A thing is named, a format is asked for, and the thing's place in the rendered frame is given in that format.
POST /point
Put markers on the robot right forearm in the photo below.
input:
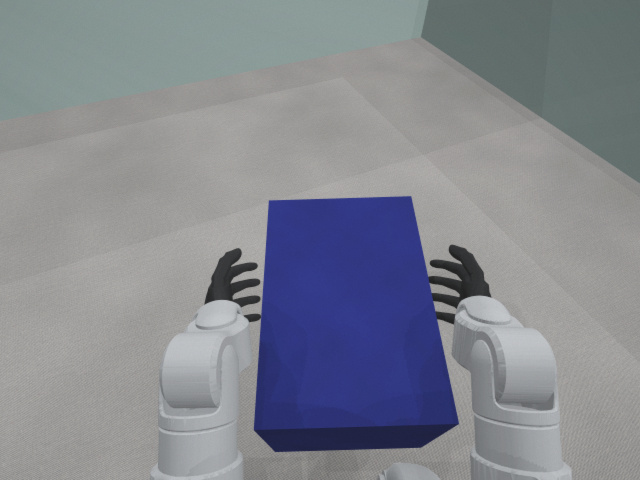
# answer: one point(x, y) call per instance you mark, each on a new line
point(514, 394)

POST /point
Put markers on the robot left forearm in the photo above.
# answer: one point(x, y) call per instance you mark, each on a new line
point(199, 396)

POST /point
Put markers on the robot right hand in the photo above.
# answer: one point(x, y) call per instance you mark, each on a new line
point(469, 272)

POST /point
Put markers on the carton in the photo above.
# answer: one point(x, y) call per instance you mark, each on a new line
point(350, 352)

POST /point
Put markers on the robot left hand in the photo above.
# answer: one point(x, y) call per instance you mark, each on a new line
point(220, 287)

